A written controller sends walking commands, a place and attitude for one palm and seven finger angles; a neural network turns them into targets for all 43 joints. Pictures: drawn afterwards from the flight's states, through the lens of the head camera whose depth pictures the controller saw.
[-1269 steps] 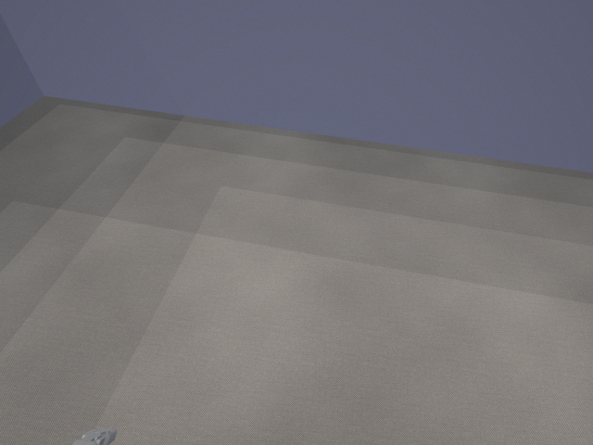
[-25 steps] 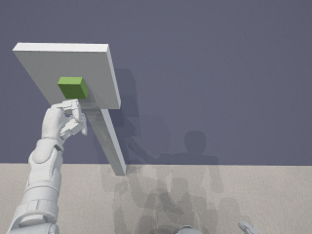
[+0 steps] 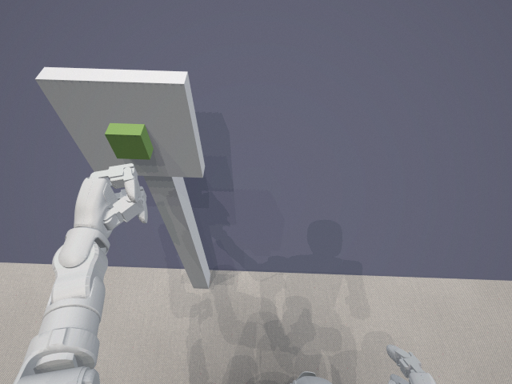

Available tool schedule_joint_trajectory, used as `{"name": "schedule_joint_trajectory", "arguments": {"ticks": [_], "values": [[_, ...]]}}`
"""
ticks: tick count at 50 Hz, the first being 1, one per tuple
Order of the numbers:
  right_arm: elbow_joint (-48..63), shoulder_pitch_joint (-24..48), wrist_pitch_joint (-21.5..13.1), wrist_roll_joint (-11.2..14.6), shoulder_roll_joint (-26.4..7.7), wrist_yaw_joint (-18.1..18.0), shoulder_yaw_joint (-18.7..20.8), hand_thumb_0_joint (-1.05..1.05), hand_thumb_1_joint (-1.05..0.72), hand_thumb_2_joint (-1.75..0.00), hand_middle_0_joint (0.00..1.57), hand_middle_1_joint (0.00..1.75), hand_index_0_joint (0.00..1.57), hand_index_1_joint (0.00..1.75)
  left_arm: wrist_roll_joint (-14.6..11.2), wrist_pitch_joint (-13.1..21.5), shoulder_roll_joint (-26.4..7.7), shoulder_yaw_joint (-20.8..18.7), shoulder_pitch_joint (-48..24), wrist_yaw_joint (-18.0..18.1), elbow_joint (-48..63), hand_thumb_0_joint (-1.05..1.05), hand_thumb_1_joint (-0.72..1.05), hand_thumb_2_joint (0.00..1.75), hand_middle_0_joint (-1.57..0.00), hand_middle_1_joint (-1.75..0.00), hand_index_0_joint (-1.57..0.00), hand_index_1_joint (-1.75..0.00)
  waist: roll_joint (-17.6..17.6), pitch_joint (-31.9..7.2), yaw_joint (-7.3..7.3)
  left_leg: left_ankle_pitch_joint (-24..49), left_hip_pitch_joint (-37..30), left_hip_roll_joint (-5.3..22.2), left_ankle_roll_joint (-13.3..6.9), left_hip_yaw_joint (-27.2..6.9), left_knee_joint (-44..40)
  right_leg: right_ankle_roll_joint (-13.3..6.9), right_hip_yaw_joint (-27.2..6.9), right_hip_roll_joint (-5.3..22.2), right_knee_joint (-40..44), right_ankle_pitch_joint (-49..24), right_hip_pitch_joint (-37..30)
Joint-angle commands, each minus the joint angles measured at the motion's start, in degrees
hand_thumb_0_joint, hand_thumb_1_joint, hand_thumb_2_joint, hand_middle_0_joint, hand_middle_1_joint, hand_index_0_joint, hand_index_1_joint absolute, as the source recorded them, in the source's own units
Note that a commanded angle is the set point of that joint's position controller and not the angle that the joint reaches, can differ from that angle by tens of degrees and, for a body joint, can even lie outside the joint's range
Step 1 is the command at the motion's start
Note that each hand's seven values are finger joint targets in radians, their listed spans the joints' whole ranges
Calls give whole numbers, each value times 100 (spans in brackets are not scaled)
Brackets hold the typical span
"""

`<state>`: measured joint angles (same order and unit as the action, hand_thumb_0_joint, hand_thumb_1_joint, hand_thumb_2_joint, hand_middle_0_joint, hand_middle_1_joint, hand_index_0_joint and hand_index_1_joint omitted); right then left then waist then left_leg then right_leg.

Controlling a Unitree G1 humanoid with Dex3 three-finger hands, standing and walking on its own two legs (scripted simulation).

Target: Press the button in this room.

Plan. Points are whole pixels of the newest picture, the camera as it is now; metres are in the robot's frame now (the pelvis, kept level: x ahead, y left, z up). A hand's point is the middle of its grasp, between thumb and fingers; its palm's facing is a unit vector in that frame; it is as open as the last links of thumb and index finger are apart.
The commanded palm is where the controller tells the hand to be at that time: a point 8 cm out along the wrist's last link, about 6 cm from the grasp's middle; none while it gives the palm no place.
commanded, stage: press the button with the knuckle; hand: left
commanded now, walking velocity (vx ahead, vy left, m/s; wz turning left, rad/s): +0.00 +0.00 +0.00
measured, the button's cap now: (131, 140) +0.47 +0.22 +0.10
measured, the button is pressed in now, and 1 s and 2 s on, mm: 0 13 0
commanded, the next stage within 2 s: hold the button down briefly in 1.16 s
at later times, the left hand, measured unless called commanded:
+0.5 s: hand (147, 183) +0.41 +0.19 +0.07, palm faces -0.01 -1.00 -0.03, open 3.1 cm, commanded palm +0.38 +0.24 +0.07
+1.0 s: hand (145, 174) +0.42 +0.20 +0.07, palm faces -0.03 -1.00 -0.02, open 2.9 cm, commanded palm +0.42 +0.25 +0.07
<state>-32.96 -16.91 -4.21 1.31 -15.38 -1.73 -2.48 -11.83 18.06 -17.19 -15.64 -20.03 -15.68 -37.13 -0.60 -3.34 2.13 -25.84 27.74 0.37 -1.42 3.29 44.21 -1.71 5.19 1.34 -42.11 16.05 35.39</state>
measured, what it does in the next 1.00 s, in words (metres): stands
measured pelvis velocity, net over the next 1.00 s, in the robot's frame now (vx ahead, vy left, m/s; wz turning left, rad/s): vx -0.02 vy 0.00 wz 0.01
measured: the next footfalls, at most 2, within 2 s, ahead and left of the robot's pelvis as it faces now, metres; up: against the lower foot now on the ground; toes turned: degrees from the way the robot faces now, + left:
none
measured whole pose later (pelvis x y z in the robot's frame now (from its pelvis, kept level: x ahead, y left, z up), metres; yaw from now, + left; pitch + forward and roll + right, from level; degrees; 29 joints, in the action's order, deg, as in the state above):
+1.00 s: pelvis -0.02 +0.00 -0.01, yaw +1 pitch +13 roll -1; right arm -35.9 -19.4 -2.0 0.8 -16.0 -2.2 -2.9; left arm -9.2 22.8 -23.6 -18.8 -40.4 -18.7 -60.3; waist 0.0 -3.4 5.0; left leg -25.8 35.5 0.5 -1.4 2.5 48.5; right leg -2.0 5.8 1.5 -44.6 15.3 42.2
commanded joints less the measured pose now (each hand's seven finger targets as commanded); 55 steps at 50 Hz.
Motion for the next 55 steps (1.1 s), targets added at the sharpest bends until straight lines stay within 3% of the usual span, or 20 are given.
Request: {"name": "schedule_joint_trajectory", "arguments": {"ticks": [1, 5, 8, 11, 14, 16, 19, 20, 23, 26, 28, 30, 35, 38, 40, 43, 46, 48, 52, 55], "values": [[572, -102, -222, 55, -790, -87, 295, 0, -90, -90, 20, 30, 20, 30, -156, 460, -1065, -101, -2132, -63, 1241, 0, 90, 90, -130, -150, -130, -150, 52, -1705, 148, 1744, 193, -6, 94, -387, -711, -2, -417, -73, 271, -1378, -1804], [483, -119, -220, 70, -808, -122, 292, 0, -90, -90, 20, 30, 20, 30, -89, 392, -1080, -24, -2579, -71, 1034, 0, 90, 90, -130, -150, -130, -150, -295, -1624, 192, 1502, 194, -41, 101, -377, -698, -3, -423, -45, 295, -1126, -1555], [462, -213, -218, 35, -806, -113, 300, 0, -90, -90, 20, 30, 20, 30, -53, 398, -1159, -113, -2610, 3, 904, 0, 90, 90, -130, -150, -130, -150, -115, -1952, 151, 1690, 147, -45, 97, -403, -664, 1, -422, -52, 232, -1296, -1737], [424, -277, -189, 11, -839, -101, 290, 0, -90, -90, 20, 30, 20, 30, -39, 422, -1387, -321, -2624, 43, 623, 0, 90, 90, -130, -150, -130, -150, 18, -1890, 112, 1793, 313, -42, 98, -409, -649, -9, -421, -56, 193, -1423, -1806], [457, -290, -155, 17, -822, -65, 301, 0, -90, -90, 20, 30, 20, 30, -32, 434, -1325, -322, -2526, 25, 563, 0, 90, 90, -130, -150, -130, -150, -136, -1973, 83, 1875, 343, -49, 93, -317, -627, 4, -477, -38, 192, -1602, -1887], [426, -355, -98, 9, -862, -69, 304, 0, -90, -90, 20, 30, 20, 30, -13, 427, -1569, -507, -2619, 31, 313, 0, 90, 90, -130, -150, -130, -150, 174, -1864, 104, 1731, 538, -34, 75, -332, -633, 8, -477, -54, 198, -1503, -1908], [467, -356, -65, 18, -842, -62, 310, 0, -90, -90, 20, 30, 20, 30, 13, 476, -1629, -550, -2754, 4, 383, 0, 90, 90, -130, -150, -130, -150, -196, -1984, 84, 1721, 502, -52, 69, -264, -618, 0, -544, -42, 204, -1529, -1931], [473, -362, -61, 19, -820, -60, 305, 0, -90, -90, 20, 30, 20, 30, 19, 504, -1473, -386, -2887, -20, 427, 0, 90, 90, -130, -150, -130, -150, -255, -1982, 137, 1796, 441, -50, 73, -278, -616, -4, -523, -47, 191, -1588, -1889], [459, -438, -51, 13, -839, -45, 345, 0, -90, -90, 20, 30, 20, 30, -29, 567, -1574, -525, -2729, -39, 441, 0, 90, 90, -130, -150, -130, -150, -208, -2196, 96, 1965, 366, -34, 73, -269, -589, 2, -533, -68, 175, -1739, -1992], [375, -472, -9, 30, -882, -66, 331, 0, -90, -90, 20, 30, 20, 30, -57, 506, -1505, -420, -3099, -81, 48, 0, 90, 90, -130, -150, -130, -150, 206, -1799, 278, 1578, 622, -21, 38, -275, -591, 31, -540, -78, 262, -1425, -1772], [375, -497, 18, 16, -904, -81, 343, 0, -90, -90, 20, 30, 20, 30, -26, 532, -1856, -720, -3153, -76, 0, 0, 90, 90, -130, -150, -130, -150, 67, -1952, 189, 1459, 698, -53, 29, -233, -602, 35, -611, -51, 270, -1339, -1934], [404, -492, 18, 10, -858, -79, 327, 0, -90, -90, 20, 30, 20, 30, 23, 603, -1722, -539, -3286, -117, 185, 0, 90, 90, -130, -150, -130, -150, -346, -2155, 171, 1673, 488, -57, 50, -261, -597, -3, -571, -58, 193, -1486, -1883], [305, -586, 34, 8, -903, -86, 336, 0, -90, -90, 20, 30, 20, 30, -6, 646, -1687, -486, -3720, -101, -179, 0, 90, 90, -130, -150, -130, -150, -16, -2015, 305, 1495, 554, -32, 46, -325, -563, 21, -520, -87, 215, -1262, -1630], [241, -613, 53, -3, -905, -97, 315, 0, -90, -90, 20, 30, 20, 30, 58, 705, -1830, -524, -4069, -95, -379, 0, 90, 90, -130, -150, -130, -150, -232, -2025, 352, 1406, 567, -46, 45, -335, -525, 14, -548, -79, 199, -1160, -1533], [208, -634, 58, 2, -910, -104, 300, 0, -90, -90, 20, 30, 20, 30, 90, 725, -1812, -459, -4294, -103, -614, 0, 90, 90, -130, -150, -130, -150, -128, -1939, 431, 1275, 637, -38, 32, -350, -509, 24, -539, -88, 206, -1026, -1408], [167, -688, 76, -15, -933, -111, 294, 0, -90, -90, 20, 30, 20, 30, 128, 802, -2097, -640, -4577, -118, -736, 0, 90, 90, -130, -150, -130, -150, -270, -2155, 422, 1359, 644, -55, 34, -367, -445, 16, -572, -85, 146, -1106, -1455], [172, -712, 71, -20, -927, -101, 278, 0, -90, -90, 20, 30, 20, 30, 105, 825, -1899, -465, -4833, -154, -892, 0, 90, 90, -130, -150, -130, -150, -271, -2103, 506, 1296, 643, -44, 41, -421, -421, 6, -527, -108, 121, -970, -1232], [120, -755, 81, -13, -975, -116, 271, 0, -90, -90, 20, 30, 20, 30, 126, 802, -2100, -583, -5022, -139, -1191, 0, 90, 90, -130, -150, -130, -150, -134, -1963, 571, 1022, 818, -35, 33, -436, -403, 27, -538, -104, 161, -701, -1113], [92, -816, 67, -28, -980, -116, 266, 0, -90, -90, 20, 30, 20, 30, 168, 817, -2111, -531, -5415, -126, -1247, 0, 90, 90, -130, -150, -130, -150, -359, -2171, 660, 969, 791, -52, 28, -470, -346, 34, -549, -108, 128, -605, -981], [43, -848, 40, -22, -1021, -130, 252, 0, -90, -90, 20, 30, 20, 30, 158, 803, -2189, -536, -5736, -120, -1388, 0, 90, 90, -130, -150, -130, -150, -225, -2032, 762, 696, 931, -41, 14, -532, -338, 48, -557, -112, 172, -299, -805]]}}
